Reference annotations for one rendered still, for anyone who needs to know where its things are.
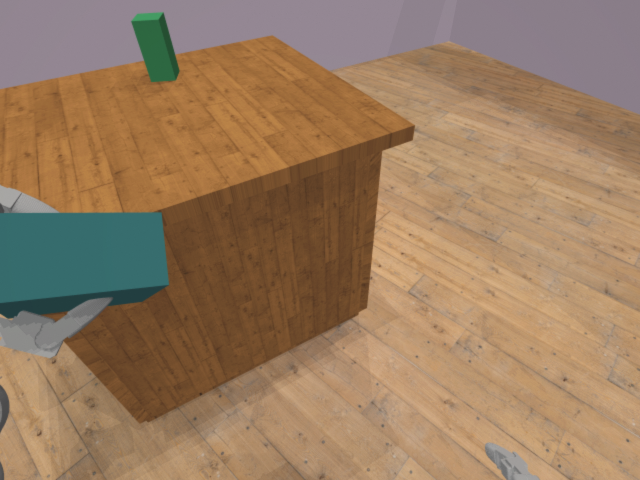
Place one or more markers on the robot left hand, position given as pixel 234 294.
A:
pixel 34 333

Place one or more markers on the sponge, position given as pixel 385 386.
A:
pixel 53 262

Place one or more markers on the robot right hand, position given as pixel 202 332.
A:
pixel 512 466

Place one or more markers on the table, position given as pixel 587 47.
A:
pixel 266 168

